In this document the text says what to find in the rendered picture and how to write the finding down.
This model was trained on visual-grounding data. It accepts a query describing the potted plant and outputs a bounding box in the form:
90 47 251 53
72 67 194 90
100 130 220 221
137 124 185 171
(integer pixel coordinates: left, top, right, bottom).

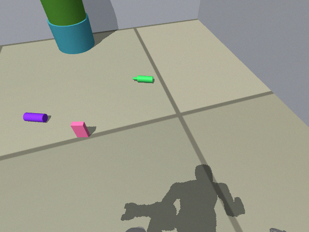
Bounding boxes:
40 0 95 54

